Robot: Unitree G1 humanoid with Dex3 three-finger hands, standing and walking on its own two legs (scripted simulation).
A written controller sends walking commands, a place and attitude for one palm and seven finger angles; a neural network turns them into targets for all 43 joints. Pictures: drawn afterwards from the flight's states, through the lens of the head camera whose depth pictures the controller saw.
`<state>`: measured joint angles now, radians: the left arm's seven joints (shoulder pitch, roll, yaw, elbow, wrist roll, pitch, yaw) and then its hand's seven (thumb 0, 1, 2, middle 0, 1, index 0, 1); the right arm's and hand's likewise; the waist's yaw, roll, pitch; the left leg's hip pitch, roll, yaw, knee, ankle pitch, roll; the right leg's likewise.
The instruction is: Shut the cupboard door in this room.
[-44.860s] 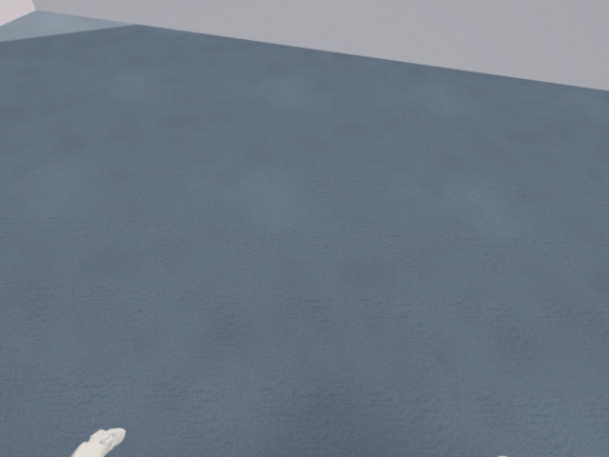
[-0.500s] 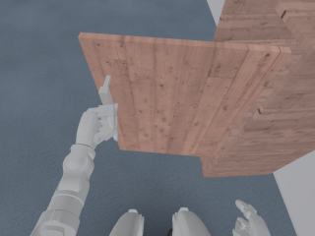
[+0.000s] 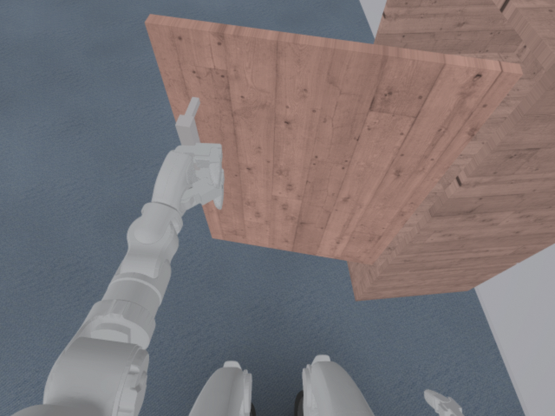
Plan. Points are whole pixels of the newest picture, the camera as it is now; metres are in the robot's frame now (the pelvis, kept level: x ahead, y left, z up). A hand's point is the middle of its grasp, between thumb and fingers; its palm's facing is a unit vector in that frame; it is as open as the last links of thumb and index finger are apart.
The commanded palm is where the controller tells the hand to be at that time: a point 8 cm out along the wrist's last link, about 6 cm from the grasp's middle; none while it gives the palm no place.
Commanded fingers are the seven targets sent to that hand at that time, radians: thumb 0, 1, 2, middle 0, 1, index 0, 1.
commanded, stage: push the door shut along its arc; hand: left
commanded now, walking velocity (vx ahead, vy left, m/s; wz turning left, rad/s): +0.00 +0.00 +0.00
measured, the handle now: (197, 143) +0.51 +0.12 +0.05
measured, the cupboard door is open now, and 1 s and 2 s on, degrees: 75 64 56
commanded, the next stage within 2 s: pull the fist back off the door in 1.18 s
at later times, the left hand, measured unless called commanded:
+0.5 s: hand (246, 151) +0.49 +0.04 +0.05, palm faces -0.38 -0.92 -0.05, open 3.1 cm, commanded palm +0.49 +0.09 +0.05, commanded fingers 0.00 0.90 0.90 -1.30 -1.50 -1.30 -1.50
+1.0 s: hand (265, 132) +0.52 +0.01 +0.06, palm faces -0.47 -0.88 -0.04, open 2.9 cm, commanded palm +0.54 +0.05 +0.05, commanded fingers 0.00 0.90 0.90 -1.30 -1.50 -1.30 -1.50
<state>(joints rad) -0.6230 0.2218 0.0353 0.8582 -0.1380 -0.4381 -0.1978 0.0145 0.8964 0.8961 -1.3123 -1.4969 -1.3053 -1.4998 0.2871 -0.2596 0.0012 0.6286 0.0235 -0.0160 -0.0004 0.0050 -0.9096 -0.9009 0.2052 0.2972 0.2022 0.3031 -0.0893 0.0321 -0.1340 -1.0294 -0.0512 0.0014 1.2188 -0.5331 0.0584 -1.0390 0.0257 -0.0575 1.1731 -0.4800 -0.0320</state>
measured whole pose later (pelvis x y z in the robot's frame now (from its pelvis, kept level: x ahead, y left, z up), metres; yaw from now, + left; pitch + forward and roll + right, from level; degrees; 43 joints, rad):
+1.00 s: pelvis -0.01 -0.02 -0.03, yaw -2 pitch +27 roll -2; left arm -1.13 0.39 0.13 1.21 -0.10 -0.31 -0.39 -0.03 0.90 0.93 -1.29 -1.50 -1.30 -1.50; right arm 0.34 -0.27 0.03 0.64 0.01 -0.03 0.00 0.00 -0.91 -0.90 0.21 0.30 0.20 0.30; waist -0.21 0.04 -0.13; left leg -1.23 -0.01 -0.01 1.33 -0.56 0.03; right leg -1.25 0.06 -0.08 1.27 -0.49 -0.06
